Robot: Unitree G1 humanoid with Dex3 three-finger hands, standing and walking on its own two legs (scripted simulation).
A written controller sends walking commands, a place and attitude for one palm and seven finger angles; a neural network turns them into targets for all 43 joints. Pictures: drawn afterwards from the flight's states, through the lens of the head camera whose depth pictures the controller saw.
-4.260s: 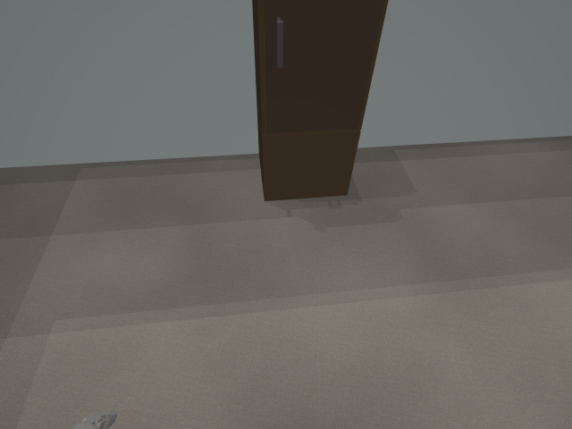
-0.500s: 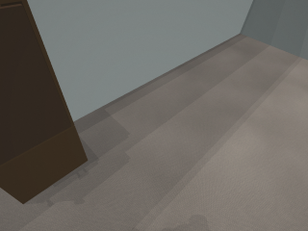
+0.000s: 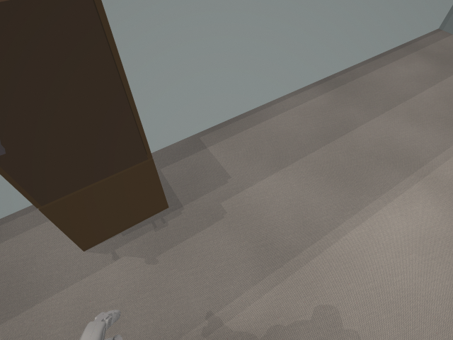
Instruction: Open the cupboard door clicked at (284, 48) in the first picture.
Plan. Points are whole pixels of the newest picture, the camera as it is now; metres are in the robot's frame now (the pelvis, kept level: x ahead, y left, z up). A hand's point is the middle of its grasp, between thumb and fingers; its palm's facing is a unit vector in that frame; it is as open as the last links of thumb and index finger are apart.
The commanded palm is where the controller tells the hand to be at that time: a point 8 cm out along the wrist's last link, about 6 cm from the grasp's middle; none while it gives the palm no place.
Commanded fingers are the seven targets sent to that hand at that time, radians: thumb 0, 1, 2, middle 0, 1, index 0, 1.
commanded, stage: turn to face it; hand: left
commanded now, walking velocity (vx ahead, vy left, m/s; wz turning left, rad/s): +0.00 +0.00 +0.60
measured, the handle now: out of the picture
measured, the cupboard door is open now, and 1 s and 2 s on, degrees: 0 0 0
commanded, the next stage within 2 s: take the last steps up to it in 0.98 s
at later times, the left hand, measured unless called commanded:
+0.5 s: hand out of the picture -0.08 +0.20 -0.17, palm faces +0.38 -0.89 -0.26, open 7.4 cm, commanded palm none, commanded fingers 0.00 0.90 0.90 -0.20 -0.30 -0.20 -0.30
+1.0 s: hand out of the picture -0.02 +0.21 -0.15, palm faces +0.50 -0.82 -0.27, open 7.4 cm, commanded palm none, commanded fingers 0.00 0.90 0.90 -0.20 -0.30 -0.20 -0.30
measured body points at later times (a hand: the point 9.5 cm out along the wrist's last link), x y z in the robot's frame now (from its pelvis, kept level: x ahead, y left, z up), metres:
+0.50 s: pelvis -0.03 -0.01 -0.01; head +0.01 +0.02 +0.44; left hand -0.10 +0.25 -0.15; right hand +0.17 -0.22 -0.14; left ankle -0.08 +0.10 -0.73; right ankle -0.01 -0.13 -0.74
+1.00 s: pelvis -0.02 -0.02 -0.01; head +0.01 -0.03 +0.44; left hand -0.05 +0.25 -0.13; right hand +0.15 -0.20 -0.17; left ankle -0.08 +0.10 -0.74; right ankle +0.03 -0.10 -0.74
